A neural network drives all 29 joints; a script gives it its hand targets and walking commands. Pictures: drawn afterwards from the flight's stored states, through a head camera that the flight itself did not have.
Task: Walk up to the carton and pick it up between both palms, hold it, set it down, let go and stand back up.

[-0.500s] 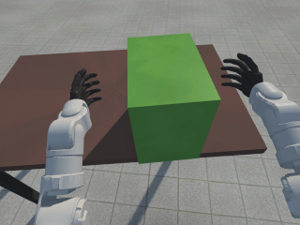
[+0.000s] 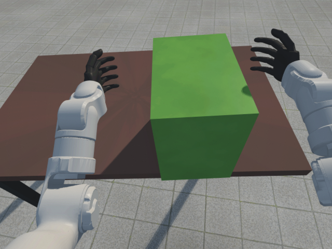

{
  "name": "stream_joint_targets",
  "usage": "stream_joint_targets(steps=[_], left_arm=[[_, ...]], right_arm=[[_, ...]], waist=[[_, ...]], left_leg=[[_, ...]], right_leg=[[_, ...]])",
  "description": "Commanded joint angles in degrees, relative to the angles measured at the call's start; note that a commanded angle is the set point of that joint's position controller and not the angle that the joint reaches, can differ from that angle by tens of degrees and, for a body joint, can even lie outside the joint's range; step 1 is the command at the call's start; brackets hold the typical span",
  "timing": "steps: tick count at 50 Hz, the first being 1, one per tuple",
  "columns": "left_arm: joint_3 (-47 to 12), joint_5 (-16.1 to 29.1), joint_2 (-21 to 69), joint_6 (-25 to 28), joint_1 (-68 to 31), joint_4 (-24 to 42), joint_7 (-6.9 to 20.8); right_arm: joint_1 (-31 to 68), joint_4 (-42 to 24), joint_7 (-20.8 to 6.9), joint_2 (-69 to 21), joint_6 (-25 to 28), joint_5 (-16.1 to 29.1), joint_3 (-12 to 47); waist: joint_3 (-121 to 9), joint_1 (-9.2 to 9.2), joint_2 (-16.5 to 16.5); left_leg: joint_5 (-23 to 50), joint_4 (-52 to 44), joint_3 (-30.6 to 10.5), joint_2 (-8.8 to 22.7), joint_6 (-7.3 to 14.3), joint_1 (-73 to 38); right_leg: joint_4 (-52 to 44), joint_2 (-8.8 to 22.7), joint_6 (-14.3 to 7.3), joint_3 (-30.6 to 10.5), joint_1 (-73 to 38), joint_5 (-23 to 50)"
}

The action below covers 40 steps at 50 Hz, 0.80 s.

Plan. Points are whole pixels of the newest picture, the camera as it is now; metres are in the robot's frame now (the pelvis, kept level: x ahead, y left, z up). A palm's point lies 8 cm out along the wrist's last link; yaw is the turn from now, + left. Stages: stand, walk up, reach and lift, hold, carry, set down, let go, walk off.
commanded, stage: reach and lift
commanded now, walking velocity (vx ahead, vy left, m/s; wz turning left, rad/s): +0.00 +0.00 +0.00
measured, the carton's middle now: (192, 109) +0.49 +0.01 +0.04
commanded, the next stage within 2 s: none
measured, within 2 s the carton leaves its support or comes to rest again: neither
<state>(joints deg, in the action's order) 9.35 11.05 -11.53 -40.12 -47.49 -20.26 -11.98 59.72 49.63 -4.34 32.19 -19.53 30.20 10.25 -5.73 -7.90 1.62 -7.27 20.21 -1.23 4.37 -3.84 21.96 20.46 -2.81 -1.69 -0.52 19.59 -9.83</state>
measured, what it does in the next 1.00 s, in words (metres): stands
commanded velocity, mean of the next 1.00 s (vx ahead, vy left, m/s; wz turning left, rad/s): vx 0.00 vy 0.00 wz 0.00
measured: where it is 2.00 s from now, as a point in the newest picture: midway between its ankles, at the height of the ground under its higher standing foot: outside the picture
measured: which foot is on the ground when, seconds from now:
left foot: down 0.00-1.00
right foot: down 0.00-1.00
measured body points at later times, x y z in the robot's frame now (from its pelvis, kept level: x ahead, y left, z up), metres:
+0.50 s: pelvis +0.00 +0.00 +0.00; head +0.06 -0.01 +0.44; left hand +0.40 +0.23 +0.10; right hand +0.48 -0.16 +0.11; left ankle +0.02 +0.16 -0.74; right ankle -0.01 -0.10 -0.74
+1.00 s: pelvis +0.00 +0.00 -0.01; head +0.07 -0.01 +0.44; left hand +0.41 +0.21 +0.06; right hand +0.49 -0.14 +0.09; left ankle +0.02 +0.16 -0.74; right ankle -0.01 -0.10 -0.74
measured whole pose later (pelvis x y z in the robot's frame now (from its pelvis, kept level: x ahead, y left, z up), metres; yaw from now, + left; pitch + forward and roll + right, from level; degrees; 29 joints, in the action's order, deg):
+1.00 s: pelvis +0.00 +0.00 -0.01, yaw -1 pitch +18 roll -1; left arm 10.3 3.0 -2.0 0.4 -43.8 -51.2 -11.0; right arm 55.4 69.8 -3.1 19.9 6.4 18.1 5.6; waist -11.0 -9.5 0.1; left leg -7.3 23.2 -0.8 5.3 -4.0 33.8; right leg 22.3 -3.7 -1.9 -0.7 31.2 -9.0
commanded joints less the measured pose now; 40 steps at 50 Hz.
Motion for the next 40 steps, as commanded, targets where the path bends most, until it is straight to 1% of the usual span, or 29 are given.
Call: stream_joint_targets(steps=[1,2,3,4,5,6,7,8,9,10,12,15,16,18,21,23,25,26,28,29,30,31,32,34,35,36,38,39,40], left_arm=[[1.33,-0.70,-8.91,4.16,-23.65,10.05,0.22],[1.78,-1.13,-8.57,4.58,-23.19,10.75,0.26],[1.83,-1.63,-8.44,5.02,-22.60,9.10,0.58],[1.88,-2.05,-8.34,5.51,-22.35,9.34,0.85],[1.21,-2.04,-7.96,6.15,-22.72,8.07,0.96],[1.57,-2.55,-7.72,6.74,-21.33,7.22,1.05],[1.29,-2.74,-7.30,7.56,-21.34,7.61,1.19],[1.53,-2.99,-7.25,8.53,-20.70,8.25,1.27],[2.10,-3.66,-6.91,9.28,-20.04,7.88,1.46],[2.22,-4.04,-6.76,10.12,-20.30,8.10,1.58],[2.10,-4.48,-6.13,12.26,-18.97,6.72,1.94],[1.82,-5.11,-4.94,16.16,-19.15,6.26,2.03],[1.65,-5.23,-4.59,17.31,-18.62,5.58,1.93],[1.13,-5.67,-3.73,19.79,-18.66,3.60,1.81],[1.21,-6.09,-3.29,23.71,-18.93,2.49,1.37],[1.02,-6.57,-2.30,26.19,-18.26,-0.53,1.27],[0.99,-6.70,-1.67,28.39,-18.23,-3.79,1.14],[1.36,-7.10,-1.86,29.82,-17.64,-5.67,1.12],[1.53,-7.39,-1.45,32.48,-18.51,-7.90,1.08],[0.81,-7.28,-0.62,33.71,-18.22,-8.76,0.94],[1.02,-7.53,-0.35,34.87,-17.78,-9.20,0.84],[0.73,-7.67,0.06,36.08,-18.24,-9.89,0.85],[0.63,-7.47,0.08,37.01,-18.41,-11.09,0.95],[0.58,-7.66,0.79,38.60,-19.23,-13.07,0.98],[0.63,-7.67,0.53,39.38,-19.41,-11.65,0.78],[0.42,-7.65,0.99,39.96,-19.70,-12.05,0.71],[-0.08,-7.64,1.87,40.88,-19.68,-14.50,0.79],[0.16,-7.47,1.72,41.47,-19.94,-14.18,0.73],[-0.01,-7.33,1.63,41.92,-20.24,-14.48,0.75]], right_arm=[[28.40,-7.88,-0.08,10.38,3.76,-0.96,-5.06],[28.33,-7.55,-0.09,10.12,4.14,-1.06,-4.95],[27.85,-6.68,-0.08,9.58,4.37,-1.64,-4.73],[27.78,-7.39,-0.09,9.02,4.74,-1.66,-4.72],[27.65,-6.35,-0.19,8.89,4.99,-2.35,-5.01],[26.19,-4.86,-0.28,8.08,5.29,-2.62,-5.33],[26.63,-6.18,-0.39,8.14,5.95,-3.26,-5.28],[25.22,-6.17,-0.41,6.95,6.52,-3.71,-5.77],[25.61,-6.23,-0.44,7.04,7.12,-3.99,-5.32],[25.66,-7.11,-0.31,6.59,7.87,-4.32,-6.10],[24.27,-7.25,-0.13,5.22,9.13,-5.85,-6.37],[23.86,-7.02,0.00,4.56,11.57,-7.47,-7.58],[23.68,-7.91,0.12,4.16,12.59,-8.20,-7.72],[23.68,-6.51,0.13,3.31,14.04,-8.91,-8.02],[23.59,-6.62,0.25,3.02,17.00,-10.26,-8.67],[23.53,-4.94,0.38,2.61,18.67,-10.85,-8.98],[23.34,-2.48,0.36,2.12,19.98,-11.38,-8.97],[23.27,-2.36,0.42,1.36,20.93,-11.89,-8.96],[23.32,0.42,0.49,0.43,22.39,-11.91,-8.45],[22.68,1.69,0.37,-0.02,23.18,-11.74,-8.66],[22.61,1.75,0.30,-0.35,24.06,-11.82,-8.54],[22.65,2.90,0.25,-0.34,24.93,-11.91,-8.47],[22.70,3.29,0.28,-0.31,25.60,-12.09,-8.21],[23.40,5.73,0.32,-1.10,26.48,-11.97,-7.95],[23.38,5.30,0.28,-0.57,27.12,-11.96,-7.84],[24.09,5.29,0.39,-0.65,27.49,-11.92,-7.99],[24.10,7.19,0.33,-1.38,27.86,-11.50,-7.08],[24.69,6.29,0.42,-1.71,28.29,-11.81,-7.17],[24.35,6.70,0.51,-1.74,28.45,-11.69,-7.02]], waist=[[-35.65,0.79,-5.17],[-36.08,0.20,-4.66],[-35.46,0.58,-5.46],[-35.02,0.43,-5.31],[-33.97,0.86,-5.07],[-33.42,0.75,-4.72],[-33.91,0.51,-5.18],[-34.30,0.73,-5.02],[-34.10,0.07,-5.52],[-35.18,0.47,-4.96],[-34.77,0.74,-5.73],[-36.86,0.82,-5.10],[-37.53,0.93,-5.81],[-37.45,0.42,-5.41],[-41.25,-0.06,-5.70],[-41.89,-0.41,-6.15],[-41.00,-0.52,-6.71],[-41.20,-1.24,-7.48],[-41.64,-1.46,-7.59],[-41.94,-1.11,-6.92],[-43.20,-1.61,-6.98],[-43.83,-1.53,-6.17],[-43.97,-1.06,-6.91],[-44.27,-1.45,-6.38],[-45.41,-1.36,-6.03],[-45.67,-1.23,-6.18],[-45.05,-1.35,-5.82],[-45.95,-1.71,-6.64],[-46.39,-1.55,-6.80]], left_leg=[[17.60,2.31,2.06,-4.10,1.09,-14.15],[18.35,2.51,2.38,-4.23,0.99,-14.22],[18.48,2.44,2.35,-4.07,1.03,-13.73],[18.34,2.41,2.35,-4.22,1.10,-13.49],[17.03,1.93,2.63,-4.24,0.94,-12.97],[17.02,1.65,2.55,-4.21,1.12,-13.44],[17.26,1.88,2.59,-4.04,1.06,-13.43],[17.97,1.75,2.75,-4.26,1.02,-13.27],[18.46,2.05,2.87,-4.27,1.00,-12.66],[18.78,2.12,2.92,-4.43,1.06,-12.63],[17.11,1.79,3.22,-4.52,1.24,-10.36],[16.26,1.96,3.50,-4.56,1.22,-9.79],[17.04,2.16,3.64,-4.55,1.24,-10.03],[16.06,2.47,3.78,-4.38,1.23,-9.08],[16.99,3.13,4.20,-4.23,1.12,-8.92],[16.97,3.26,4.33,-4.02,1.19,-7.59],[15.34,3.03,4.43,-3.98,1.30,-6.78],[15.01,3.14,4.78,-3.88,1.56,-5.61],[15.07,3.40,5.09,-3.97,1.38,-4.49],[14.91,3.27,5.18,-3.91,1.20,-5.07],[16.18,3.60,5.25,-3.84,1.05,-5.65],[17.54,4.09,5.46,-3.71,0.79,-5.87],[17.91,4.51,5.21,-3.68,0.74,-6.09],[17.61,4.68,5.31,-3.50,0.66,-5.69],[18.69,4.95,5.54,-3.54,0.45,-6.71],[18.61,5.29,5.53,-3.37,0.39,-6.79],[18.19,5.29,5.43,-3.23,0.45,-6.40],[18.39,5.21,5.78,-3.21,0.50,-5.85],[18.60,5.59,5.71,-3.32,0.55,-5.66]], right_leg=[[1.46,-0.92,3.39,0.57,-16.42,27.24],[1.71,-1.02,3.57,0.70,-16.28,28.09],[1.67,-1.02,3.47,0.63,-16.74,28.60],[1.78,-0.94,3.67,0.55,-17.07,29.05],[1.40,-0.85,3.65,0.70,-16.59,27.11],[1.16,-0.94,3.82,0.94,-16.16,26.72],[1.17,-1.08,3.64,0.90,-16.08,26.20],[1.16,-1.06,3.78,0.72,-16.95,27.70],[1.62,-1.22,3.82,0.64,-17.32,28.33],[1.64,-1.24,3.95,0.63,-17.56,29.42],[2.05,-0.94,4.22,0.44,-18.62,30.19],[2.17,-1.12,4.31,0.95,-17.59,28.75],[2.17,-1.32,4.29,0.92,-17.69,29.24],[1.99,-1.42,4.14,0.78,-16.55,26.77],[2.29,-1.51,4.13,0.77,-15.93,27.47],[2.72,-1.54,4.15,1.02,-15.25,27.29],[2.25,-1.60,4.04,1.05,-14.26,24.71],[2.47,-1.56,4.05,0.92,-13.97,24.57],[2.89,-1.39,4.04,0.70,-14.35,24.93],[2.74,-1.41,3.91,1.00,-13.39,23.91],[2.65,-1.66,3.78,1.14,-13.13,24.20],[2.90,-1.74,3.70,1.42,-12.25,24.99],[2.85,-1.91,3.68,1.56,-11.95,24.93],[2.74,-1.76,3.52,1.50,-11.04,24.20],[3.12,-1.92,3.60,2.06,-10.85,25.07],[3.10,-1.97,3.66,2.20,-9.71,24.53],[3.15,-1.87,3.42,2.10,-9.24,23.84],[3.28,-1.81,3.52,2.24,-9.80,24.07],[3.53,-1.77,3.54,1.94,-10.03,24.81]])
